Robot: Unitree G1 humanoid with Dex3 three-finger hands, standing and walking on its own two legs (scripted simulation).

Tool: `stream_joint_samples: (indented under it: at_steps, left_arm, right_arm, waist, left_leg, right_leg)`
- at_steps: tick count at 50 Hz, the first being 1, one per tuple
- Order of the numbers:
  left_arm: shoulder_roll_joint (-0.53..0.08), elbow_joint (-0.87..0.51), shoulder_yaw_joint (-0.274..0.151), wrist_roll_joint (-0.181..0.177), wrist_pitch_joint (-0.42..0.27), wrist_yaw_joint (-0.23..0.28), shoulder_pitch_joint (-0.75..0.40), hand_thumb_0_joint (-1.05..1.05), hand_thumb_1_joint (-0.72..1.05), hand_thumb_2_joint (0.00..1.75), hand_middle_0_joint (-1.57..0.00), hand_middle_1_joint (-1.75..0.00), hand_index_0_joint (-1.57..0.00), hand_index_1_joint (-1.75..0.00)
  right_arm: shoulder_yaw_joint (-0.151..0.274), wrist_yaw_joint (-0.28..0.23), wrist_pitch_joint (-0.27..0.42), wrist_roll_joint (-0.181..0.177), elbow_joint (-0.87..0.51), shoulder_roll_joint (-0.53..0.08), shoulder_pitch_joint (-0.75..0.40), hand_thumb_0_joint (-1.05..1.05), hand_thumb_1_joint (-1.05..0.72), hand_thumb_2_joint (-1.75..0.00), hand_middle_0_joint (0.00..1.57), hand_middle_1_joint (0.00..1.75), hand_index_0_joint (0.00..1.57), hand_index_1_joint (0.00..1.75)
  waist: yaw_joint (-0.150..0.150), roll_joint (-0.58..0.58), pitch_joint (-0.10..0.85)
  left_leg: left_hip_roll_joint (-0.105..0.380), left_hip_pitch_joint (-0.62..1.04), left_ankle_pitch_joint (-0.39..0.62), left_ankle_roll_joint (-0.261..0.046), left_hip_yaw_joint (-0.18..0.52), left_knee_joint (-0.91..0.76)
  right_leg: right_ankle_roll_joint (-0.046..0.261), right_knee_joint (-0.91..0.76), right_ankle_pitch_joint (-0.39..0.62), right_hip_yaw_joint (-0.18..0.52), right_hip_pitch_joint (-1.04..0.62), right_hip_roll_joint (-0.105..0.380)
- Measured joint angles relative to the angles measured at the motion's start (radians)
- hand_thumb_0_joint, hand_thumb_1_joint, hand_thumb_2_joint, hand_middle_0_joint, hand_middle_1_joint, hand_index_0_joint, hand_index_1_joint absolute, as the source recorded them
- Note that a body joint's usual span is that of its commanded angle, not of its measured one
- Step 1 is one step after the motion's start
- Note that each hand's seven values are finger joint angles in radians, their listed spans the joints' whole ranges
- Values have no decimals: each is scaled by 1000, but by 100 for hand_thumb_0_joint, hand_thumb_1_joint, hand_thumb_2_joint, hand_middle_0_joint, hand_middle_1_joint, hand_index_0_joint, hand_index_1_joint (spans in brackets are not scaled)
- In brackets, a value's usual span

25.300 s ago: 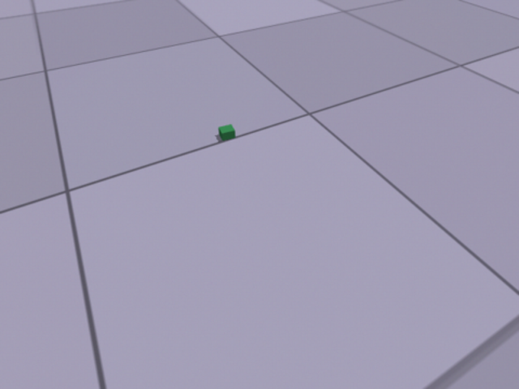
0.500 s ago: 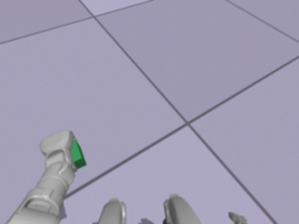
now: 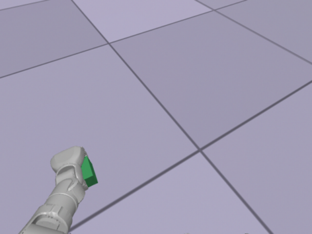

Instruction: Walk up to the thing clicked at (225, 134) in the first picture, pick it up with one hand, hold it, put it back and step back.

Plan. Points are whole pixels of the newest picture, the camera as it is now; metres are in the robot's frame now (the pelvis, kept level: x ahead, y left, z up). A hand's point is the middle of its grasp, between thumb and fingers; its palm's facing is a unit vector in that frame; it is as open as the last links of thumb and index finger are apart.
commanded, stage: hold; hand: left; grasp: from above
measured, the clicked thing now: (78, 175) +0.34 +0.23 -0.11
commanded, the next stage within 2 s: crouch in 1.94 s
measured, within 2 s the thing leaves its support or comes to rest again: neither
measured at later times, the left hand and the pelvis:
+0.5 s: hand (70, 169) +0.33 +0.23 -0.03, palm faces -0.38 -0.20 -0.91, open 10.1 cm; pelvis +0.01 +0.01 +0.02, yaw +0 degrees
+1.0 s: hand (67, 172) +0.31 +0.22 -0.01, palm faces -0.37 -0.19 -0.91, open 10.0 cm; pelvis +0.00 +0.00 +0.03, yaw +0 degrees
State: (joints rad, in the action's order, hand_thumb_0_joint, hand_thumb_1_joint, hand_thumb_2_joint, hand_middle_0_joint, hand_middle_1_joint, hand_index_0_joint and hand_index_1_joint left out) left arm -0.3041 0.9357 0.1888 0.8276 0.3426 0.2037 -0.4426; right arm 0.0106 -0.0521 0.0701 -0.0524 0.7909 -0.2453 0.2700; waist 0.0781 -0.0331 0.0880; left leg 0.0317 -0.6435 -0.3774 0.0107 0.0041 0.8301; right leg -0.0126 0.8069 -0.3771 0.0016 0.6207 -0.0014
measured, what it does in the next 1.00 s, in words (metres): stands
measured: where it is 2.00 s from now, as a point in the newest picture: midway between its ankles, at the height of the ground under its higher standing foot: outside the picture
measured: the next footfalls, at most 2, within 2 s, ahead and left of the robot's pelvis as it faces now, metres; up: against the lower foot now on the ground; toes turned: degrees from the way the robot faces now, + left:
none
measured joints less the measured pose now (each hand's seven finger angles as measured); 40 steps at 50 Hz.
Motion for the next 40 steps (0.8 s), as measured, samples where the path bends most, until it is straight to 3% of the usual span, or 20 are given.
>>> stream_joint_samples:
  at_steps: [13,40]
  left_arm:
    - [18,-24,23,21,13,-27,22,0,2,36,-75,-36,-78,-34]
    - [17,-158,63,29,51,-104,81,-1,2,43,-71,-44,-74,-44]
  right_arm:
    - [8,23,-6,-2,-10,-8,-20,1,-88,-89,20,30,20,30]
    - [-5,41,-11,-8,-45,-10,-43,1,-88,-89,20,30,20,30]
  waist:
    - [-22,-1,-8]
    - [-57,-15,-44]
  left_leg:
    - [-9,132,37,-5,-13,-114]
    - [-15,277,95,-9,-21,-238]
  right_leg:
    - [-5,-107,35,11,-126,9]
    - [-9,-227,94,18,-267,15]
